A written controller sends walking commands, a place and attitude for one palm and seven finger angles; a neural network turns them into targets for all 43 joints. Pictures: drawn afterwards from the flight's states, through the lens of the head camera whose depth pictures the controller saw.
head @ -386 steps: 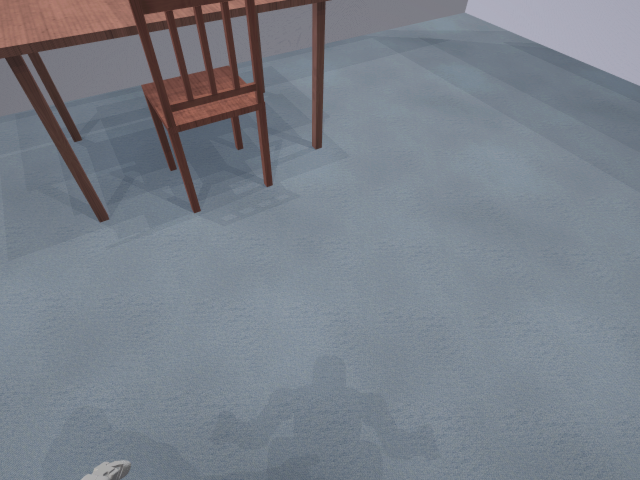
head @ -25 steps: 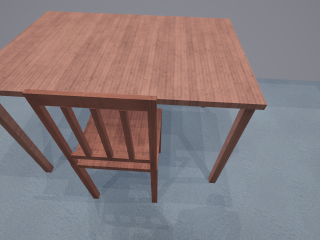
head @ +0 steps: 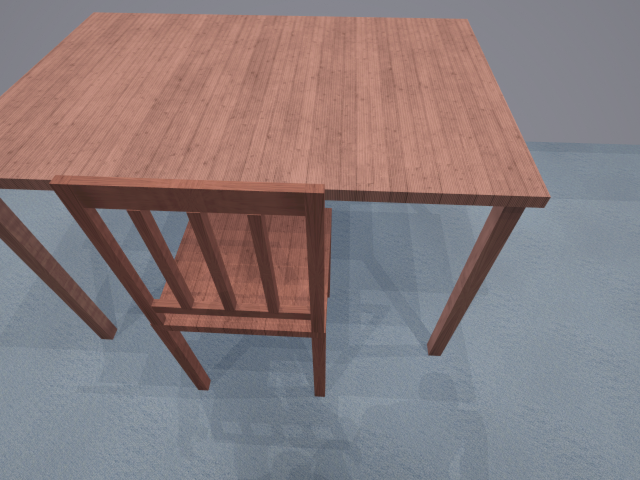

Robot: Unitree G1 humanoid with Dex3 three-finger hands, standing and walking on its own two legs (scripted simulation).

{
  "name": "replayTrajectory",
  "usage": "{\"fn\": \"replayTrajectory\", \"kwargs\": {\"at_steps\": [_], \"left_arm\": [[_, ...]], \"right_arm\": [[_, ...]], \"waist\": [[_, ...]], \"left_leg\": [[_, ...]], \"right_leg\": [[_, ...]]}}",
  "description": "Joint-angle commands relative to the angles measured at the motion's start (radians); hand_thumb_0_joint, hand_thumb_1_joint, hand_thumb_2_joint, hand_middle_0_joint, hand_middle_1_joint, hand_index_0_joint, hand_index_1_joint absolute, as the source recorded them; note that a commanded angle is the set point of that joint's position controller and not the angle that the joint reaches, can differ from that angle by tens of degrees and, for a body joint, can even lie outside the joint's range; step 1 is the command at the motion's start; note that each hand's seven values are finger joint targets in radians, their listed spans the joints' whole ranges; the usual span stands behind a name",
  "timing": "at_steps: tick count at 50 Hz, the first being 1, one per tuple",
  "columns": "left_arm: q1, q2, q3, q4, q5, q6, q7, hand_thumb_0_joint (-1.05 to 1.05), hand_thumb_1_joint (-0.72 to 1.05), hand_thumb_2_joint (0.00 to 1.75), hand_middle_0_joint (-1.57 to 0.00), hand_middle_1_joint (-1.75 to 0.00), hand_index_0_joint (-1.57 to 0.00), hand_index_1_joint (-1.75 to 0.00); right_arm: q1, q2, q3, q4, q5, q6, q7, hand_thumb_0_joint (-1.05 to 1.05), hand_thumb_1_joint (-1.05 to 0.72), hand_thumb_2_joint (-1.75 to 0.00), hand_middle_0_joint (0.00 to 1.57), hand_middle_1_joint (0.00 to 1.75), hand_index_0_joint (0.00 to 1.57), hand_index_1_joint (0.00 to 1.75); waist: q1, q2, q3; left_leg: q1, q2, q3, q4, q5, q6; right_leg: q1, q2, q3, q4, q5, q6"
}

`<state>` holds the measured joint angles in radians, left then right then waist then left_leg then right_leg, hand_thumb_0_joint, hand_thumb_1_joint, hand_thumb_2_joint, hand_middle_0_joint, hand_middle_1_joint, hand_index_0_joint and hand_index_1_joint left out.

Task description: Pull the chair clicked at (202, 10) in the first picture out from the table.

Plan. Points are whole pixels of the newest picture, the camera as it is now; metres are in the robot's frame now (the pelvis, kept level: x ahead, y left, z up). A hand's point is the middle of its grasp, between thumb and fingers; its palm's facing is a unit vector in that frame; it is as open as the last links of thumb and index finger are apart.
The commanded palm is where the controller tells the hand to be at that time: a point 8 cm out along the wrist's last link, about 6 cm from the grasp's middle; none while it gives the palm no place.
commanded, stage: look again from close up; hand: left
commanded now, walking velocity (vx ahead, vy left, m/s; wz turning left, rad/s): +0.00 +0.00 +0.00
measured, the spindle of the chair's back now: (215, 264) +0.47 +0.22 -0.09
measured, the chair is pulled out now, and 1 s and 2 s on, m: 0.00 0.00 0.00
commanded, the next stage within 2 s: shuffle to correct the standing spot in 1.00 s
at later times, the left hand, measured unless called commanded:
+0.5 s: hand out of the picture -0.03 +0.23 -0.18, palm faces +0.00 -0.98 -0.19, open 7.4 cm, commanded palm none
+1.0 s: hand out of the picture -0.10 +0.21 -0.18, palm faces +0.02 -0.98 -0.18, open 7.4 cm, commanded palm none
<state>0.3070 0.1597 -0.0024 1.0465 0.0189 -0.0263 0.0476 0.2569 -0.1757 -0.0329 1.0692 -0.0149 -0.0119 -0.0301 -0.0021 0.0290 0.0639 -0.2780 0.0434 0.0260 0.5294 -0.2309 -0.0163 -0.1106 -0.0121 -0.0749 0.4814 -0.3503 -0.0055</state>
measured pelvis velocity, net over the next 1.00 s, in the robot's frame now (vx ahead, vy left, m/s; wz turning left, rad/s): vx -0.05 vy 0.04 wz -0.01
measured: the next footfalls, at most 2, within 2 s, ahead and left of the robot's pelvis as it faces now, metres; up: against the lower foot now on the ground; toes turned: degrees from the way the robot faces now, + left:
right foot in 1.94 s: +0.11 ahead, -0.13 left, +0.00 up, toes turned -3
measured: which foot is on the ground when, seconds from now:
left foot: down 0.00-1.00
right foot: down 0.00-1.00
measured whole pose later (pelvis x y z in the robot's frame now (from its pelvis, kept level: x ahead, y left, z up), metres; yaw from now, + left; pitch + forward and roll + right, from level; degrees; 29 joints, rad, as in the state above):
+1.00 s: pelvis -0.05 +0.04 +0.00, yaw -1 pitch -1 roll -1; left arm 0.39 0.14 0.00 1.08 0.03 0.00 0.04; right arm 0.27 -0.14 -0.03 1.10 -0.01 0.03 -0.01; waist 0.00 0.00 0.05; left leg -0.34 -0.01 0.06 0.47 -0.13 0.05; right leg -0.21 -0.06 -0.04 0.49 -0.27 0.05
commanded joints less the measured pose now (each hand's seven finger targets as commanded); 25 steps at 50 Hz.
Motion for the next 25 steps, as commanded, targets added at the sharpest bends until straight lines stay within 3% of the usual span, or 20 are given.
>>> {"fn": "replayTrajectory", "kwargs": {"at_steps": [1, 2, 4, 5, 8, 9, 10, 12, 15, 19, 25], "left_arm": [[0.068, 0.132, 0.043, -0.074, 0.002, -0.004, 0.015, 0.0, 0.9, 0.9, -0.2, -0.3, -0.2, -0.3], [0.065, 0.134, 0.044, -0.088, 0.003, 0.002, 0.015, 0.0, 0.9, 0.9, -0.2, -0.3, -0.2, -0.3], [0.074, 0.126, 0.036, -0.101, 0.004, 0.009, 0.014, 0.0, 0.9, 0.9, -0.2, -0.3, -0.2, -0.3], [0.067, 0.133, 0.04, -0.108, 0.003, 0.014, 0.012, 0.0, 0.9, 0.9, -0.2, -0.3, -0.2, -0.3], [0.062, 0.134, 0.038, -0.117, 0.004, 0.023, 0.006, 0.0, 0.9, 0.9, -0.2, -0.3, -0.2, -0.3], [0.073, 0.13, 0.031, -0.116, 0.005, 0.022, 0.005, 0.0, 0.9, 0.9, -0.2, -0.3, -0.2, -0.3], [0.069, 0.136, 0.034, -0.115, 0.004, 0.022, 0.004, 0.0, 0.9, 0.9, -0.2, -0.3, -0.2, -0.3], [0.044, 0.143, 0.036, -0.121, 0.005, 0.025, 0.0, 0.0, 0.9, 0.9, -0.2, -0.3, -0.2, -0.3], [0.058, 0.139, 0.03, -0.117, 0.007, 0.024, -0.004, 0.0, 0.9, 0.9, -0.2, -0.3, -0.2, -0.3], [0.059, 0.137, 0.029, -0.11, 0.009, 0.023, -0.006, 0.0, 0.9, 0.9, -0.2, -0.3, -0.2, -0.3], [0.105, 0.115, 0.027, -0.08, 0.011, 0.025, -0.009, 0.0, 0.9, 0.9, -0.2, -0.3, -0.2, -0.3]], "right_arm": [[0.027, -0.076, -0.016, -0.097, -0.009, -0.014, 0.0, 0.0, -0.9, -0.9, 0.2, 0.3, 0.2, 0.3], [0.029, -0.078, -0.016, -0.101, -0.008, -0.012, -0.001, 0.0, -0.9, -0.9, 0.2, 0.3, 0.2, 0.3], [0.031, -0.083, -0.009, -0.098, -0.008, -0.011, 0.001, 0.0, -0.9, -0.9, 0.2, 0.3, 0.2, 0.3], [0.025, -0.098, -0.016, -0.099, -0.005, -0.008, 0.0, 0.0, -0.9, -0.9, 0.2, 0.3, 0.2, 0.3], [-0.001, -0.121, -0.02, -0.108, -0.004, 0.002, 0.001, 0.0, -0.9, -0.9, 0.2, 0.3, 0.2, 0.3], [-0.008, -0.116, -0.012, -0.112, -0.004, 0.002, 0.005, 0.0, -0.9, -0.9, 0.2, 0.3, 0.2, 0.3], [-0.014, -0.116, -0.015, -0.115, -0.003, 0.003, 0.007, 0.0, -0.9, -0.9, 0.2, 0.3, 0.2, 0.3], [-0.022, -0.122, -0.017, -0.121, -0.005, 0.007, 0.009, 0.0, -0.9, -0.9, 0.2, 0.3, 0.2, 0.3], [-0.03, -0.119, -0.013, -0.126, -0.002, 0.008, 0.015, 0.0, -0.9, -0.9, 0.2, 0.3, 0.2, 0.3], [-0.021, -0.122, -0.014, -0.123, -0.003, 0.012, 0.018, 0.0, -0.9, -0.9, 0.2, 0.3, 0.2, 0.3], [-0.015, -0.129, -0.018, -0.108, -0.002, 0.017, 0.019, 0.0, -0.9, -0.9, 0.2, 0.3, 0.2, 0.3]], "waist": [[0.0, -0.209, -0.085], [-0.001, -0.184, -0.075], [0.006, -0.077, -0.079], [0.002, -0.025, -0.058], [0.008, 0.023, 0.002], [0.02, 0.002, 0.006], [0.013, -0.012, 0.003], [0.004, 0.016, 0.024], [0.009, 0.025, 0.006], [0.005, -0.002, 0.001], [0.009, 0.04, 0.001]], "left_leg": [[-0.005, 0.012, -0.016, 0.063, 0.155, 0.042], [-0.006, 0.014, -0.013, 0.054, 0.174, 0.042], [0.05, 0.037, -0.026, 0.033, 0.31, 0.05], [0.061, 0.052, -0.045, 0.023, 0.332, 0.053], [0.021, 0.07, -0.079, -0.02, 0.261, 0.065], [0.012, 0.07, -0.086, -0.029, 0.23, 0.069], [0.008, 0.063, -0.082, -0.035, 0.172, 0.064], [-0.017, 0.058, -0.09, -0.072, 0.037, 0.059], [-0.021, 0.059, -0.103, -0.114, -0.056, 0.061], [-0.024, 0.059, -0.118, -0.151, -0.137, 0.061], [-0.036, 0.074, -0.149, -0.231, -0.244, 0.063]], "right_leg": [[-0.018, -0.148, 0.113, -0.036, 0.565, -0.043], [-0.027, -0.141, 0.108, -0.024, 0.546, -0.043], [-0.052, -0.114, 0.087, 0.006, 0.481, -0.034], [-0.091, -0.098, 0.075, 0.004, 0.377, -0.025], [-0.138, -0.07, 0.068, -0.013, 0.175, -0.016], [-0.125, -0.068, 0.072, -0.028, 0.153, -0.014], [-0.131, -0.075, 0.079, -0.038, 0.131, -0.014], [-0.16, -0.071, 0.079, -0.044, 0.047, -0.015], [-0.151, -0.069, 0.073, -0.059, 0.005, -0.009], [-0.16, -0.068, 0.065, -0.069, -0.029, -0.005], [-0.161, -0.057, 0.04, -0.059, -0.045, 0.003]]}}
